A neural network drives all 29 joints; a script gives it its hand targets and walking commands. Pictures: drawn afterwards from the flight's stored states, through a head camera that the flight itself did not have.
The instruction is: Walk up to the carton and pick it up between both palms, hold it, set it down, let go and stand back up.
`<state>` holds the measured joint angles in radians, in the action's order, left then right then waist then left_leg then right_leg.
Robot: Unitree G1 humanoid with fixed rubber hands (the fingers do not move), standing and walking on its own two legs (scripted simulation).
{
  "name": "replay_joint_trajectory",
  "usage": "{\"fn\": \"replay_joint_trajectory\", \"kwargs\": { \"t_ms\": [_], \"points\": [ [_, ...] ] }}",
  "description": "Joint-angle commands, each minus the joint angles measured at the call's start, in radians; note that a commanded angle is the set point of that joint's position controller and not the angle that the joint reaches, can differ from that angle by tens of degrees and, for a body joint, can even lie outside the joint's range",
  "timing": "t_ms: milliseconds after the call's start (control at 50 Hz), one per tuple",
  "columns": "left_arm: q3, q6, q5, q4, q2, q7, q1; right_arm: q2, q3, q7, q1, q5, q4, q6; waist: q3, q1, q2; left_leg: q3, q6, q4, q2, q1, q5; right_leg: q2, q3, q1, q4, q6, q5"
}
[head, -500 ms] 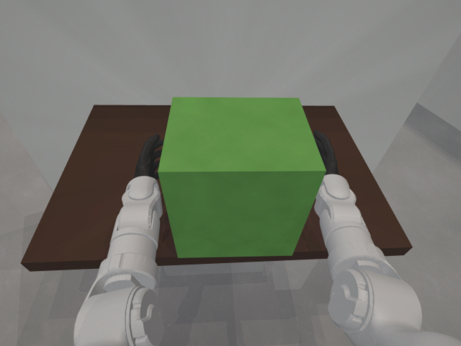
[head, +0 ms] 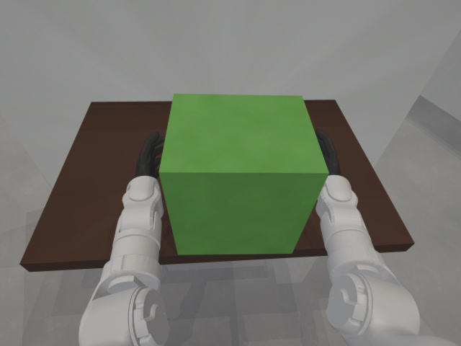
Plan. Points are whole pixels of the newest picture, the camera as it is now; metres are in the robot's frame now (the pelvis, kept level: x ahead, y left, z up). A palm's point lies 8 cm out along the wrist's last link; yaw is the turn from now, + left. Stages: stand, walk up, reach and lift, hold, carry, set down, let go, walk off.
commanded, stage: set down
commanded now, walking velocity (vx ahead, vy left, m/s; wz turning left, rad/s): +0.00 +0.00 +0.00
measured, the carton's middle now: (237, 179) +0.41 +0.02 +0.06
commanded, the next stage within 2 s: none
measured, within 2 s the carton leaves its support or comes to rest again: neither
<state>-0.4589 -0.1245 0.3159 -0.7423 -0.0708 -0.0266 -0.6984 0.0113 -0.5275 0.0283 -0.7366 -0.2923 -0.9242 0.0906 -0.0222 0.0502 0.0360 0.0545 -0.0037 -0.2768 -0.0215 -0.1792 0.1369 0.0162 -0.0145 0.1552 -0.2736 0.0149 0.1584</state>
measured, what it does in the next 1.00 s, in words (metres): stands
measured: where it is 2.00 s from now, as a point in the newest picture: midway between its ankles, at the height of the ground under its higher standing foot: outside the picture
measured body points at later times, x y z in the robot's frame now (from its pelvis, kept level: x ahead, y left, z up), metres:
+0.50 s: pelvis +0.00 +0.00 +0.00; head +0.02 +0.02 +0.45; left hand +0.40 +0.18 +0.08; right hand +0.42 -0.15 +0.09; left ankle +0.00 +0.12 -0.75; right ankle -0.01 -0.11 -0.75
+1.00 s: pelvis +0.00 +0.01 -0.01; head +0.03 +0.01 +0.44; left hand +0.42 +0.19 +0.07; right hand +0.44 -0.15 +0.08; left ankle +0.00 +0.12 -0.75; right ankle -0.01 -0.10 -0.75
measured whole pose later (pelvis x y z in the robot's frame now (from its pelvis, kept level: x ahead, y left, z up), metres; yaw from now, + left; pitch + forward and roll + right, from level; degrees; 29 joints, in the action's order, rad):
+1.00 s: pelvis +0.00 +0.01 -0.01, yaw -3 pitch +12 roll -2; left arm -0.15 -0.09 -0.05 -0.89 0.10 -0.17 -0.75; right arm -0.21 -0.02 -0.04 -0.84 0.21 -1.10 0.05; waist -0.16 0.09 0.00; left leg 0.09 0.00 -0.44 -0.07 -0.46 0.19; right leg 0.05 0.00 0.40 -0.33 0.01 0.14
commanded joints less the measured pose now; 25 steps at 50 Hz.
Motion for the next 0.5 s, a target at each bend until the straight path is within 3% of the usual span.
{"fn": "replay_joint_trajectory", "kwargs": {
  "t_ms": [0,140,280,340,380,420,480],
  "points": [
    [0.247,0.046,0.007,0.067,-0.410,0.098,-0.530,0.455,0.278,0.116,-0.525,-0.030,0.064,0.059,-0.423,0.009,-0.010,0.066,-0.007,-0.022,0.015,0.172,-0.289,-0.013,-0.064,-0.160,-0.019,-0.066,-0.320],
    [0.235,0.056,0.017,0.079,-0.399,0.085,-0.514,0.442,0.262,0.127,-0.516,-0.043,0.093,0.067,-0.425,0.026,-0.026,0.074,-0.005,-0.022,0.011,0.159,-0.273,-0.013,-0.063,-0.129,-0.017,-0.060,-0.267],
    [0.218,0.044,0.032,0.075,-0.378,0.091,-0.454,0.413,0.251,0.124,-0.458,-0.045,0.067,0.053,-0.361,0.015,-0.015,0.069,-0.005,-0.034,0.009,0.203,-0.315,-0.004,-0.071,-0.101,-0.005,-0.058,-0.257],
    [0.211,0.058,0.012,0.079,-0.274,0.067,-0.445,0.285,0.237,0.114,-0.438,-0.025,0.058,0.056,-0.400,0.018,-0.018,0.073,-0.015,-0.052,0.004,0.230,-0.361,0.008,-0.071,-0.071,-0.012,-0.054,-0.262],
    [0.181,0.061,0.033,0.097,-0.288,0.064,-0.461,0.320,0.224,0.110,-0.440,-0.047,0.078,0.045,-0.366,0.019,0.007,0.077,0.002,-0.028,0.008,0.202,-0.298,-0.001,-0.065,-0.071,0.003,-0.064,-0.220],
    [0.189,0.054,0.057,0.088,-0.368,0.081,-0.450,0.409,0.239,0.125,-0.433,-0.070,0.075,0.043,-0.334,0.020,-0.004,0.078,0.006,-0.023,0.010,0.193,-0.289,-0.008,-0.065,-0.083,0.007,-0.063,-0.220],
    [0.170,0.048,0.053,0.069,-0.340,0.087,-0.431,0.391,0.240,0.129,-0.423,-0.061,0.064,0.036,-0.320,0.027,0.007,0.081,0.012,-0.020,0.013,0.173,-0.261,-0.011,-0.058,-0.093,0.001,-0.064,-0.214]
  ]
}}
